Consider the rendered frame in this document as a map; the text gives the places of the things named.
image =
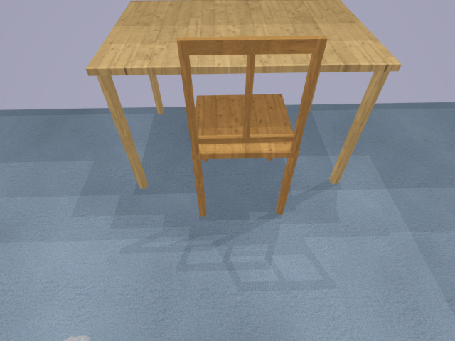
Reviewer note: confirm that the chair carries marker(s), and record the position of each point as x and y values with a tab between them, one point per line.
247	125

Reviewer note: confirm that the table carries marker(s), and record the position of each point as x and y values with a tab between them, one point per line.
144	42

